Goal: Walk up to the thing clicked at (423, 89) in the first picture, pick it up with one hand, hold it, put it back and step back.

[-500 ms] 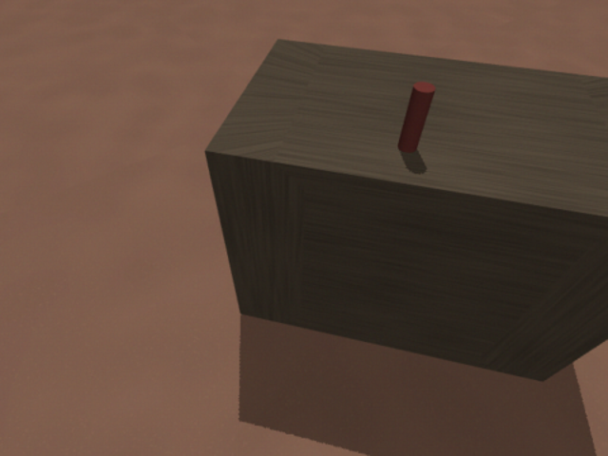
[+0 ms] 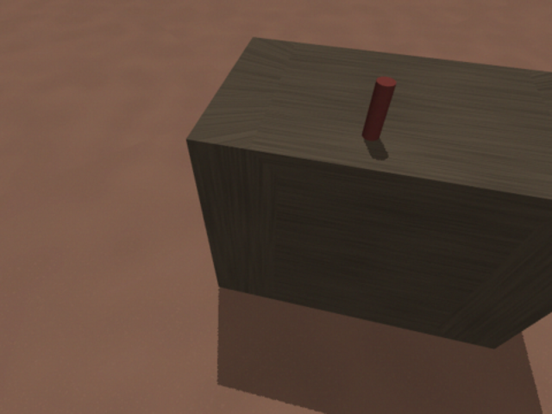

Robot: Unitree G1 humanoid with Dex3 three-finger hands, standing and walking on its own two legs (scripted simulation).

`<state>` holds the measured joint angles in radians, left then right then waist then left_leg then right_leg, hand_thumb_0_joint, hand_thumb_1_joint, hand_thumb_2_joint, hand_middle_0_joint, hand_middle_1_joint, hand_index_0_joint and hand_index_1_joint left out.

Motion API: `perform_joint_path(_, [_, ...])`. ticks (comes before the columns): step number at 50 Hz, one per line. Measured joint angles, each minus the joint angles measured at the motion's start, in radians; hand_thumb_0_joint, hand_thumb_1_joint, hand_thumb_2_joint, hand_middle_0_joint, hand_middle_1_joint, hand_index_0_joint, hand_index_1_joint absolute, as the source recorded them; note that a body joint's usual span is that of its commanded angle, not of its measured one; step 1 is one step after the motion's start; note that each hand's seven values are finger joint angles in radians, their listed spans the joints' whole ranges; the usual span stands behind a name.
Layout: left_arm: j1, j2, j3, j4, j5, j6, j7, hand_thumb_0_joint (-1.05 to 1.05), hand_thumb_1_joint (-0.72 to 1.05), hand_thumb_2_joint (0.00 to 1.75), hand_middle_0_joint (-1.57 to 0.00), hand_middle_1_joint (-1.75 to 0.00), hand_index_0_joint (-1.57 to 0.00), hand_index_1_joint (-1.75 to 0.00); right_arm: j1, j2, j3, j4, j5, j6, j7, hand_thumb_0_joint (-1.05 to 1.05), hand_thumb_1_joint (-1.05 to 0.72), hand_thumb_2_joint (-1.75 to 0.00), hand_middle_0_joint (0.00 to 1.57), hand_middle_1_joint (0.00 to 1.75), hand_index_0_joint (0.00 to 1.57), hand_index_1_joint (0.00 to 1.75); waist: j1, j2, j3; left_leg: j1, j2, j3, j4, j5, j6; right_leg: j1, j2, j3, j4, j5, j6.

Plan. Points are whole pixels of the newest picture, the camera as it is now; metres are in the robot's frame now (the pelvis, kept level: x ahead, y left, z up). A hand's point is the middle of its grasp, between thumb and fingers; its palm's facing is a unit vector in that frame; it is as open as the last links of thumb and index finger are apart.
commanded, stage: stand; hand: right
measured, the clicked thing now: (377, 110) +0.74 -0.24 +0.04
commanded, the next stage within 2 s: walk up in 0.62 s
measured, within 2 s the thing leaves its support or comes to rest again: neither
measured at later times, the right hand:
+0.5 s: hand out of the picture +0.08 -0.25 -0.16, palm faces -0.03 +0.94 -0.33, open 7.4 cm
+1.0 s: hand out of the picture +0.10 -0.23 -0.15, palm faces +0.08 +0.91 -0.40, open 7.4 cm
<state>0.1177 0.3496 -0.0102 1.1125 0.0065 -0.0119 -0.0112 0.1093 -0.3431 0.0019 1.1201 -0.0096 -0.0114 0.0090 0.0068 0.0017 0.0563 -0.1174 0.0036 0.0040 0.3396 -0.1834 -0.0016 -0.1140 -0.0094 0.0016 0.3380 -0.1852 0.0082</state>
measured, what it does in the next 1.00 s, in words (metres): steps on the spot: left foot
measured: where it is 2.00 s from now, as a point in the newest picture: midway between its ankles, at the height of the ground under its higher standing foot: (242, 385)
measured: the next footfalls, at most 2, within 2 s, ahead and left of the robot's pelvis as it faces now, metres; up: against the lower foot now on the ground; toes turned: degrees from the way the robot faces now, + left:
left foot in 0.88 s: +0.13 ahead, +0.18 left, +0.00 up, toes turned -2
right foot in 1.22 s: +0.26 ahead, -0.08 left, +0.00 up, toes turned -10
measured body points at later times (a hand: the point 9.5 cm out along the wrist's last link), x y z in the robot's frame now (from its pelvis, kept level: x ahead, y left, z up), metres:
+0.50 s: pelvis +0.00 +0.00 +0.00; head +0.01 +0.00 +0.45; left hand +0.07 +0.30 -0.13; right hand +0.08 -0.30 -0.13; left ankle +0.00 +0.12 -0.75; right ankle +0.00 -0.12 -0.75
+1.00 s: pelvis +0.07 +0.06 -0.02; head +0.08 +0.07 +0.43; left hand +0.12 +0.39 -0.14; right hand +0.09 -0.28 -0.12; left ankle +0.09 +0.18 -0.75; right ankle +0.04 -0.08 -0.70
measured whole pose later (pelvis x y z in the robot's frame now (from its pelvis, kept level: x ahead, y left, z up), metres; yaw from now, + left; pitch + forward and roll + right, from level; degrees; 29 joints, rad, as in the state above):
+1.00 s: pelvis +0.07 +0.06 -0.02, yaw -5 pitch -3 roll +0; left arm 0.32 0.45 0.06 0.99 0.02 -0.02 -0.03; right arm 0.26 -0.41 -0.10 0.92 -0.05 -0.03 0.06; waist -0.01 -0.03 0.08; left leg -0.22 0.02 0.06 0.55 -0.28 0.02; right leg -0.37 0.00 0.08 0.98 -0.43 -0.04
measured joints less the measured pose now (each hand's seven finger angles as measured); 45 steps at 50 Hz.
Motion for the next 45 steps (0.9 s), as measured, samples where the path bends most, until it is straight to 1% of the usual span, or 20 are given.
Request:
perform_joint_path(31, [0.003,0.002,0.001,-0.001,0.0,0.0,0.002,0.0,0.91,0.9,-0.2,-0.3,-0.21,-0.3,0.001,-0.002,0.001,-0.002,0.0,0.003,-0.001,0.0,-0.91,-0.9,0.2,0.3,0.2,0.3,-0.002,-0.001,-0.002,0.01,0.004,-0.002,-0.005,-0.002,-0.003,0.014,0.004,-0.002,-0.013,0.002,-0.002])
perform_joint_path(32, [0.011,0.002,0.008,-0.012,0.002,-0.002,-0.003,0.0,0.91,0.9,-0.2,-0.3,-0.21,-0.3,0.004,-0.003,-0.007,-0.013,-0.008,0.006,0.006,0.0,-0.91,-0.9,0.2,0.3,0.2,0.3,0.0,-0.002,-0.004,0.002,0.004,0.002,0.017,-0.035,0.004,0.007,0.005,0.002,0.0,-0.01,-0.008])
perform_joint_path(35, [0.067,0.004,0.033,-0.05,0.016,-0.022,-0.019,0.0,0.91,0.9,-0.2,-0.3,-0.21,-0.3,0.028,-0.023,-0.036,-0.059,-0.029,0.011,0.03,0.0,-0.91,-0.9,0.2,0.3,0.2,0.3,0.001,0.012,-0.022,-0.056,0.005,0.009,0.166,-0.229,0.03,-0.026,0.014,0.021,0.07,-0.099,-0.029])
perform_joint_path(36, [0.085,0.006,0.04,-0.062,0.02,-0.028,-0.021,0.0,0.91,0.9,-0.2,-0.3,-0.21,-0.3,0.034,-0.032,-0.045,-0.074,-0.034,0.014,0.036,0.0,-0.91,-0.9,0.2,0.3,0.2,0.3,0.002,0.016,-0.024,-0.089,0.002,0.005,0.238,-0.252,0.03,-0.032,0.016,0.027,0.075,-0.094,-0.035])
perform_joint_path(38, [0.116,0.013,0.052,-0.084,0.025,-0.04,-0.019,0.0,0.9,0.9,-0.2,-0.3,-0.21,-0.3,0.042,-0.053,-0.06,-0.098,-0.041,0.016,0.046,0.0,-0.91,-0.9,0.2,0.3,0.2,0.3,0.01,0.022,-0.013,-0.155,0.004,-0.004,0.366,-0.249,0.022,-0.03,0.017,0.041,0.066,-0.056,-0.043])
perform_joint_path(39, [0.13,0.015,0.056,-0.092,0.025,-0.043,-0.018,0.0,0.9,0.9,-0.21,-0.3,-0.21,-0.3,0.047,-0.064,-0.066,-0.108,-0.042,0.016,0.05,0.0,-0.91,-0.9,0.2,0.3,0.2,0.3,0.013,0.029,-0.006,-0.182,0.012,-0.012,0.401,-0.249,0.018,-0.023,0.018,0.044,0.06,-0.055,-0.038])
perform_joint_path(40, [0.144,0.02,0.06,-0.1,0.027,-0.043,-0.018,0.0,0.9,0.9,-0.21,-0.3,-0.21,-0.3,0.053,-0.074,-0.072,-0.118,-0.042,0.015,0.055,0.0,-0.91,-0.9,0.2,0.3,0.2,0.3,0.017,0.034,0.001,-0.2,0.022,-0.019,0.411,-0.254,0.015,-0.017,0.017,0.049,0.057,-0.06,-0.032])
perform_joint_path(42, [0.17,0.036,0.067,-0.111,0.029,-0.036,-0.021,0.0,0.9,0.9,-0.21,-0.3,-0.21,-0.3,0.068,-0.087,-0.084,-0.139,-0.042,0.01,0.063,0.0,-0.91,-0.9,0.2,0.3,0.2,0.3,0.02,0.032,0.011,-0.212,0.041,-0.028,0.364,-0.258,0.013,-0.008,0.008,0.057,0.066,-0.077,-0.015])
perform_joint_path(43, [0.181,0.047,0.069,-0.115,0.029,-0.031,-0.023,0.0,0.9,0.9,-0.21,-0.3,-0.21,-0.3,0.077,-0.091,-0.09,-0.149,-0.042,0.005,0.065,0.0,-0.91,-0.9,0.2,0.3,0.2,0.3,0.017,0.026,0.015,-0.204,0.048,-0.026,0.311,-0.234,0.011,-0.009,0.0,0.06,0.088,-0.095,-0.005])
perform_joint_path(44, [0.19,0.059,0.07,-0.119,0.028,-0.023,-0.024,0.0,0.9,0.9,-0.21,-0.3,-0.21,-0.3,0.087,-0.094,-0.097,-0.161,-0.043,-0.004,0.066,0.0,-0.91,-0.9,0.2,0.3,0.2,0.3,0.012,0.018,0.018,-0.187,0.05,-0.02,0.25,-0.185,0.007,-0.021,-0.01,0.065,0.134,-0.126,0.001])
perform_joint_path(45, [0.199,0.071,0.073,-0.124,0.027,-0.016,-0.024,0.01,0.9,0.9,-0.21,-0.3,-0.21,-0.3,0.095,-0.093,-0.105,-0.173,-0.047,-0.014,0.063,0.0,-0.91,-0.9,0.2,0.3,0.2,0.3,0.01,-0.001,0.024,-0.173,0.038,-0.001,0.226,-0.086,-0.002,-0.05,-0.026,0.079,0.218,-0.171,-0.019])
